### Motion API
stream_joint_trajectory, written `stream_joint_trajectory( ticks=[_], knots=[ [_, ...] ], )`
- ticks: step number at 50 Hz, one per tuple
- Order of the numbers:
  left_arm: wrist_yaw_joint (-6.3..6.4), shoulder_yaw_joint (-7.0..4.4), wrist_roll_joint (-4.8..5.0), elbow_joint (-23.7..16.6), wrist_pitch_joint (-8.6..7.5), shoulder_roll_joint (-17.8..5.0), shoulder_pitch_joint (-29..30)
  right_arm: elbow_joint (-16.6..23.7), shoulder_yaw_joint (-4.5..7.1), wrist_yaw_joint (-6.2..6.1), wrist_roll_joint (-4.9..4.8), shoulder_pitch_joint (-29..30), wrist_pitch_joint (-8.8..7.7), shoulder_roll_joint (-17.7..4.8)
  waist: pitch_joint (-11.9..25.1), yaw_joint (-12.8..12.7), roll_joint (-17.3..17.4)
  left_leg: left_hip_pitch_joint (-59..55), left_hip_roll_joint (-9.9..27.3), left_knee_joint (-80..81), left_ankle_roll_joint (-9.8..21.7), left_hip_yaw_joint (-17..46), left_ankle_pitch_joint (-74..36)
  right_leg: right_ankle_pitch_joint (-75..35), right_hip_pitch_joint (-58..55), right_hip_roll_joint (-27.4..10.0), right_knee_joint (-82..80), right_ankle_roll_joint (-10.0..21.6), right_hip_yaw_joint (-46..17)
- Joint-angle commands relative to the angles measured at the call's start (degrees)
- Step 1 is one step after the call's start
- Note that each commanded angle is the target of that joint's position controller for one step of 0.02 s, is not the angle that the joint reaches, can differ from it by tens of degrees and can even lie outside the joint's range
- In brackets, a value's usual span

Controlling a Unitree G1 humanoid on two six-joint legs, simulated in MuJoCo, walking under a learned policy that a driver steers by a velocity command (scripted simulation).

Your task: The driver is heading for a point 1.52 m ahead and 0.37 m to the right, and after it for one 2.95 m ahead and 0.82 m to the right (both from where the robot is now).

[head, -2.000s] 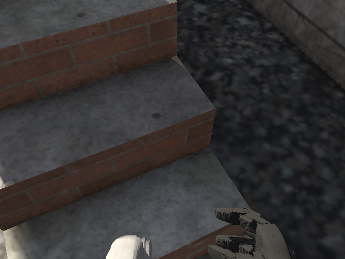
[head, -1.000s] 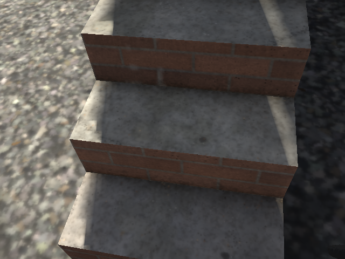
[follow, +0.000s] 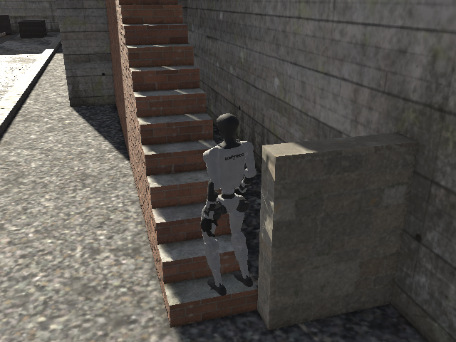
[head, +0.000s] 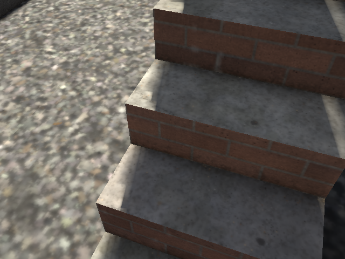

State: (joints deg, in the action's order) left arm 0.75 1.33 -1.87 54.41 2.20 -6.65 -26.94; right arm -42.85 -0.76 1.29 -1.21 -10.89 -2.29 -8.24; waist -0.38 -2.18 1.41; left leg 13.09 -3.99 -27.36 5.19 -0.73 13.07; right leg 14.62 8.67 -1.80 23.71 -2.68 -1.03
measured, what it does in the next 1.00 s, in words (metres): climbs: right foot 0.19 m higher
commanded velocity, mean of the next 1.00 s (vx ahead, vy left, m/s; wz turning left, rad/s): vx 0.29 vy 0.00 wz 0.01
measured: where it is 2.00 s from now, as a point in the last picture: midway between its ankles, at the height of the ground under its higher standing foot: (259, 210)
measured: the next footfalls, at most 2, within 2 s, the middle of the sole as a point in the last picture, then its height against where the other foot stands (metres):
right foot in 0.96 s outside the picture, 0.19 m higher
left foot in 1.68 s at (219, 211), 0.19 m higher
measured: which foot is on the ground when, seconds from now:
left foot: down 0.00-0.98, up 1.00-1.00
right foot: down 0.00-0.62, up 0.64-0.94, down 0.96-1.00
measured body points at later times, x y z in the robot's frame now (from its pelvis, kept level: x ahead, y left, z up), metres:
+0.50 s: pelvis +0.04 -0.03 +0.00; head +0.04 -0.01 +0.45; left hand +0.01 +0.16 -0.16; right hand +0.11 -0.26 -0.13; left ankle +0.02 +0.06 -0.74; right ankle -0.01 -0.16 -0.74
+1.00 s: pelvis +0.10 -0.12 +0.05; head +0.12 -0.12 +0.50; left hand +0.35 +0.08 +0.00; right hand +0.10 -0.39 -0.09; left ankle +0.03 +0.04 -0.68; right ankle +0.18 -0.21 -0.55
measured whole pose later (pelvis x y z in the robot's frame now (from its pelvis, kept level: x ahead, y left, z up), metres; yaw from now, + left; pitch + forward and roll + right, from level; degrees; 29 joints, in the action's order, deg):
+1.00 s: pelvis +0.10 -0.12 +0.05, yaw +1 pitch +1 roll -1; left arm 0.1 2.9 0.8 35.8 -2.5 -8.4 2.6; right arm -57.5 3.3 0.5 -1.6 -22.0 -0.6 -14.8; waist 0.1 -1.7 1.0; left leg 11.5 7.6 -35.2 2.8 -0.7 6.3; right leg 37.5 46.9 1.5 80.0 7.6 5.6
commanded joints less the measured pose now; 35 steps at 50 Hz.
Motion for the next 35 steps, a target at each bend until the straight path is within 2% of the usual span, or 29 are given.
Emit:
stream_joint_trajectory(
  ticks=[1, 3, 6, 7, 8, 9, 10, 11, 12, 13, 15, 17, 19, 20, 21, 22, 23, 24, 25, 26, 27, 28, 29, 30, 31, 32, 33, 34, 35],
  knots=[
    [1.21, 0.42, 1.19, -1.0, -2.64, -0.6, -2.6, 1.0, 2.75, 0.89, 1.13, 2.3, -1.50, -6.3, -2.3, 0.9, -5.3, 1.4, 10.4, 10.4, -1.5, 10.3, 4.7, -4.4, 1.5, -5.1, -6.1, 4.3, -3.6],
    [1.67, 0.37, 1.18, 0.7, -3.08, -0.4, -4.9, -1.6, 2.90, 1.05, 1.07, -0.1, -1.65, -5.5, -2.8, 1.2, -5.7, 0.3, 10.3, 9.9, -2.2, 9.0, 3.2, -5.2, 1.4, -6.0, -7.1, 5.3, -3.9],
    [1.99, 0.38, 1.47, 2.0, -3.22, 0.7, -6.5, -4.6, 3.18, 0.87, 1.04, -1.5, -1.67, -5.5, -2.7, 1.3, -4.4, 0.4, 10.4, 10.0, -2.4, 8.3, 3.0, -5.5, 0.4, -6.4, -7.4, 6.0, -3.8],
    [2.03, 0.39, 1.75, 2.4, -3.24, 1.3, -6.8, -5.6, 3.14, 0.85, 1.32, -2.3, -1.82, -5.4, -2.5, 1.4, -4.2, 0.6, 10.5, 10.1, -2.2, 8.3, 2.9, -6.1, -0.3, -6.6, -7.5, 6.1, -3.9],
    [1.98, 0.80, 1.16, 2.5, -2.93, 2.2, -6.5, -6.4, 3.03, 0.54, 0.81, -2.9, -1.81, -5.5, -4.4, 2.1, -4.5, 1.0, 10.5, 10.7, -2.2, 8.3, 3.0, -5.1, 0.7, -6.4, -7.9, 6.1, -3.8],
    [1.74, 0.71, 1.31, 3.1, -2.73, 2.2, -7.4, -7.8, 3.19, 0.63, 0.69, -4.1, -2.04, -6.3, -4.2, 2.3, -3.2, 0.2, 10.8, 10.2, -2.2, 8.4, 2.3, -6.5, 0.0, -6.3, -7.8, 6.3, -3.4],
    [1.68, 0.65, 0.89, 3.0, -2.55, 2.4, -7.8, -8.6, 3.08, 0.55, 0.28, -4.8, -2.07, -6.4, -3.4, 1.9, -2.0, 0.4, 10.6, 10.7, -2.1, 8.3, 4.4, -4.0, -0.9, -6.1, -8.2, 6.7, -3.5],
    [1.60, 0.69, 0.91, 3.0, -2.50, 2.3, -7.8, -8.9, 2.91, 0.25, 0.53, -4.0, -2.22, -6.1, -4.2, 1.9, -1.3, 0.9, 10.2, 11.3, -2.2, 8.0, 6.9, 0.2, -0.5, -5.5, -9.1, 7.2, -3.1],
    [1.54, 0.53, 1.27, 2.9, -2.46, 1.9, -7.2, -9.3, 2.92, 0.00, 0.24, -3.4, -2.28, -6.4, -5.1, 1.7, -1.0, 2.1, 9.7, 11.1, -2.1, 7.6, 9.3, 3.5, -0.1, -4.9, -9.3, 7.7, -2.9],
    [1.53, 0.92, 1.40, 1.0, -2.72, 2.3, -5.0, -7.7, 3.42, 0.16, -0.83, -1.6, -2.28, -8.0, -4.1, 1.4, -0.7, 3.1, 9.3, 9.2, -2.3, 7.6, 11.4, 7.2, -0.6, -4.7, -9.7, 8.2, -3.2],
    [1.44, 0.68, 2.35, 0.5, -3.07, 1.0, -3.6, -7.7, 3.29, 0.08, -1.27, -1.6, -2.37, -7.2, -4.6, 2.1, -4.1, 3.8, 7.1, 5.8, -1.9, 4.7, 14.5, 14.6, 1.0, -4.5, -11.3, 9.8, -3.8],
    [1.45, 0.54, 3.13, -0.1, -3.36, 0.5, -2.7, -8.0, 2.89, 0.19, -0.93, -3.0, -2.89, -6.1, -6.7, 3.0, -6.4, 4.3, 5.5, 2.3, -1.4, 1.8, 12.8, 17.0, 2.5, -5.3, -13.4, 11.0, -5.0],
    [1.46, 0.48, 3.49, -0.7, -3.64, 0.8, -1.3, -8.4, 2.52, 0.57, -0.66, -4.4, -3.52, -5.6, -7.9, 3.8, -6.7, 4.2, 4.9, -0.4, -1.1, -0.2, 10.9, 15.2, 2.6, -6.1, -13.8, 11.9, -5.3],
    [2.17, 0.89, 3.33, -0.6, -4.15, 2.0, -2.1, -7.9, 2.49, 0.21, -0.19, -3.9, -3.78, -6.5, -8.4, 3.7, -8.0, 6.2, 5.3, -0.9, -0.2, -0.4, 8.9, 7.1, 0.4, -5.9, -11.9, 11.9, -4.0],
    [2.18, 0.56, 3.03, -1.6, -4.75, 0.6, -0.3, -6.8, 2.07, 0.21, -0.11, -3.3, -3.76, -5.4, -7.6, 3.9, -8.8, 6.4, 4.7, -3.4, -0.4, -0.9, 7.3, -4.3, -0.1, -6.4, -11.0, 12.0, -4.0],
    [2.05, 0.37, 2.94, -2.0, -5.08, 0.3, 0.8, -6.5, 1.84, 0.10, -0.22, -4.2, -3.84, -5.4, -5.8, 4.6, -8.1, 5.6, 4.9, -4.3, -0.7, -1.6, 7.1, -12.9, -1.7, -6.7, -8.7, 12.0, -3.0],
    [1.90, 0.21, 2.99, -2.3, -5.30, 0.2, 1.5, -6.3, 1.61, -0.03, -0.59, -5.2, -3.85, -5.5, -4.2, 4.9, -6.0, 4.9, 5.4, -4.1, -1.0, -1.2, 6.2, -19.9, -3.1, -5.8, -6.1, 11.8, -0.9],
    [1.69, 0.04, 3.52, -2.2, -5.38, 0.5, 1.7, -6.3, 1.57, -0.16, -1.72, -6.9, -3.56, -6.2, -2.4, 4.9, -3.0, 3.8, 6.6, -2.7, -1.2, 0.3, 4.2, -24.4, -4.5, -4.3, -3.0, 11.2, 1.0],
    [1.41, 0.13, 3.68, -2.4, -5.54, 1.2, 1.4, -5.8, 1.79, -0.40, -2.37, -7.3, -3.39, -7.7, -1.8, 4.5, 0.6, 2.3, 8.1, -0.3, -1.5, 2.7, 1.2, -25.8, -4.3, -2.8, -0.3, 10.7, 3.3],
    [1.26, 0.82, 3.05, -3.1, -5.93, 3.1, 0.3, -4.8, 2.13, -0.69, -1.99, -6.7, -3.25, -9.4, -1.7, 4.2, 4.4, -0.6, 10.2, 2.3, -2.3, 5.9, -5.2, -22.5, -2.3, -1.5, 2.4, 10.2, 5.3],
    [0.73, 0.98, 2.78, -2.8, -6.23, 3.8, -0.9, -3.4, 2.76, -0.92, -2.83, -7.0, -3.34, -11.7, -0.7, 4.0, 8.3, -2.8, 12.4, 4.9, -2.0, 9.2, -9.8, -17.8, -0.6, 0.2, 5.1, 10.0, 7.2],
    [0.46, 0.74, 2.36, -1.8, -6.51, 3.9, -2.4, -4.6, 2.42, -1.50, -2.36, -8.0, -2.77, -10.7, -1.8, 3.3, 8.3, -5.5, 13.7, 6.7, -0.8, 11.5, -11.6, -8.6, 2.5, 1.2, 6.0, 10.3, 8.8],
    [-0.05, 0.94, 1.99, -2.0, -6.95, 4.2, -1.7, -4.1, 2.41, -1.88, -1.91, -8.1, -2.20, -10.6, -3.2, 3.2, 8.0, -6.5, 14.9, 7.3, -0.3, 12.8, -16.4, -4.5, 4.7, 1.9, 6.1, 10.7, 9.3],
    [-0.28, 1.00, 1.75, -1.2, -7.05, 4.3, -1.4, -4.3, 2.79, -2.16, -1.91, -9.0, -1.53, -11.4, -3.9, 3.7, 6.6, -8.1, 15.9, 7.4, 0.5, 13.0, -22.1, -2.7, 6.4, 2.5, 7.0, 10.9, 10.5],
    [-0.70, -0.42, 2.36, -0.9, -7.15, -0.4, 3.0, -5.2, 3.21, -2.61, -1.87, -14.1, -0.53, -10.5, -2.8, 7.4, 4.0, -17.1, 18.3, 6.4, 1.4, 14.6, -34.6, -2.5, 13.8, 3.5, 12.4, 11.8, 12.1],
    [-2.54, -0.31, 1.96, -1.8, -7.75, -0.2, 5.8, -5.1, 3.00, -2.55, 0.48, -16.5, 1.22, -9.9, 0.4, 8.1, 4.8, -20.2, 19.8, 6.5, 2.7, 16.4, -44.3, -1.3, 15.1, 3.0, 17.7, 11.9, 12.7],
    [-3.44, -0.27, 2.17, -1.7, -7.60, 0.7, 5.9, -5.2, 3.45, -2.58, 2.27, -16.5, 2.88, -10.2, 1.9, 7.7, 6.3, -21.4, 21.7, 7.7, 5.5, 17.3, -45.2, 6.5, 17.5, 2.6, 25.5, 11.6, 12.6],
    [-3.65, -0.25, 2.55, -2.4, -7.04, 1.6, 8.4, -5.4, 3.82, -2.84, 3.36, -16.6, 3.93, -10.4, 2.4, 8.5, 7.7, -18.4, 23.5, 9.3, 8.8, 17.7, -44.4, 15.7, 18.7, 2.4, 39.9, 10.5, 12.2],
    [-3.11, -0.50, 3.31, -5.0, -6.63, 1.7, 11.8, -6.1, 4.31, -3.39, 4.50, -14.8, 4.45, -11.7, 1.2, 7.8, 7.6, -15.9, 25.4, 10.0, 11.5, 18.1, -43.9, 24.1, 25.6, 2.1, 59.4, 9.4, 10.1]
  ],
)
Velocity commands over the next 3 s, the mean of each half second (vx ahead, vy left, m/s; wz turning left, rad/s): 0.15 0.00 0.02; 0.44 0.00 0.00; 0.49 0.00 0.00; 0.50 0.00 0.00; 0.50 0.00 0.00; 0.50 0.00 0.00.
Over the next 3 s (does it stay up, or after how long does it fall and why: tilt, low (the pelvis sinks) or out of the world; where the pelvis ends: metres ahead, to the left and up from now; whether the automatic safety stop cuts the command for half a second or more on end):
stays up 0.87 -0.19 0.59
